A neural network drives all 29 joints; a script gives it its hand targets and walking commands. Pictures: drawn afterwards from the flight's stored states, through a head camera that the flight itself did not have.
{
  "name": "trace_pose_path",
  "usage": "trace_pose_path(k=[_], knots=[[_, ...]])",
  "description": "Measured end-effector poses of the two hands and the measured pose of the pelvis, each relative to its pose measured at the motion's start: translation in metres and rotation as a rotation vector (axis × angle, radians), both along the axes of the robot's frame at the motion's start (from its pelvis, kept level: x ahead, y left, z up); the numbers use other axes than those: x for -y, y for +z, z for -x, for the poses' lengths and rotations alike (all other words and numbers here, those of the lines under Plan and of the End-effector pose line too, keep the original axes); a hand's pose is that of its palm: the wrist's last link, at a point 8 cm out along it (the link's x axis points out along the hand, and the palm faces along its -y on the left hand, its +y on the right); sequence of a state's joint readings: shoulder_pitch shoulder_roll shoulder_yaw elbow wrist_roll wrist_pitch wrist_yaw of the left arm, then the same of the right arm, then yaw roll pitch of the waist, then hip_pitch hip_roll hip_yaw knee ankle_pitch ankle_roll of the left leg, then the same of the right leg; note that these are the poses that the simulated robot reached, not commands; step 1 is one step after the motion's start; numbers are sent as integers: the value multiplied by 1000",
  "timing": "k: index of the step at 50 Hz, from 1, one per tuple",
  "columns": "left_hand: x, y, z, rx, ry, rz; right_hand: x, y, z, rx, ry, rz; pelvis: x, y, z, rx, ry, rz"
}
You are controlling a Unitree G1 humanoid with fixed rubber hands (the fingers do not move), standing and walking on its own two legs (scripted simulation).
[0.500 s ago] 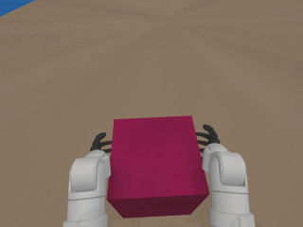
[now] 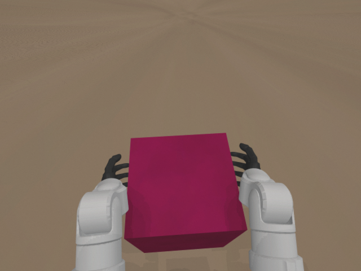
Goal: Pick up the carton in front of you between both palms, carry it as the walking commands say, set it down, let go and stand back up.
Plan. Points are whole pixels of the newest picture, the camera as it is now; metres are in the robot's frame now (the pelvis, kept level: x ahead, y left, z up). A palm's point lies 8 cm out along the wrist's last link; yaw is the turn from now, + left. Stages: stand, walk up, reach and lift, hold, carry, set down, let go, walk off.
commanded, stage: carry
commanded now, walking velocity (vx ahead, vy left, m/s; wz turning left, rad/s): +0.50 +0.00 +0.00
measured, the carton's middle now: (181, 198) +0.31 +0.00 -0.01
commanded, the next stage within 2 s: none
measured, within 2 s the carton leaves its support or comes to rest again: neither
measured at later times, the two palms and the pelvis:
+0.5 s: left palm (132, 90) +0.62 +0.14 +0.08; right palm (223, 85) +0.64 -0.14 +0.09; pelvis +0.34 -0.01 -0.01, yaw +2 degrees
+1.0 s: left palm (137, 50) +0.91 +0.16 +0.08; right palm (207, 47) +0.92 -0.13 +0.08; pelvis +0.62 +0.01 -0.01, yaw +1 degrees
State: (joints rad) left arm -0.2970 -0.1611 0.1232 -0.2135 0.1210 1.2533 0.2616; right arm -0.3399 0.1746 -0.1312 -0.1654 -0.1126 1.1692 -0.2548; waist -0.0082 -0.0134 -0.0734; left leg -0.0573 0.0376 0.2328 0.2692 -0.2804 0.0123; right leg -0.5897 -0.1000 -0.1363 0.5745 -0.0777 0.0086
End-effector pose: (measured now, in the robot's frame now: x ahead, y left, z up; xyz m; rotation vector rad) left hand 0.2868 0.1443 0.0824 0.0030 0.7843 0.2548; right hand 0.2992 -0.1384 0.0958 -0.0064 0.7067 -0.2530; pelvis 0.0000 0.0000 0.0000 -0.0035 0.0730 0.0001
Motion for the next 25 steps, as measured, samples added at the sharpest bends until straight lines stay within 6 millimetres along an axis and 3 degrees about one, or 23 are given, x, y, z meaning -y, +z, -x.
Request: trace_pose_path(k=[6,13,21,25], knots=[[20,-1,-94,50,20,-32,20,-9,-100,49,18,-35,24,-23,-98,17,27,13],[25,-11,-164,-94,46,-32,25,-23,-177,-94,38,-38,35,-1,-175,6,48,-20],[16,7,-274,-19,37,-25,16,-4,-282,-19,23,-40,22,4,-274,-1,37,-18],[3,0,-338,-3,13,-18,3,-6,-342,-2,12,-20,6,-7,-339,5,33,-7]])
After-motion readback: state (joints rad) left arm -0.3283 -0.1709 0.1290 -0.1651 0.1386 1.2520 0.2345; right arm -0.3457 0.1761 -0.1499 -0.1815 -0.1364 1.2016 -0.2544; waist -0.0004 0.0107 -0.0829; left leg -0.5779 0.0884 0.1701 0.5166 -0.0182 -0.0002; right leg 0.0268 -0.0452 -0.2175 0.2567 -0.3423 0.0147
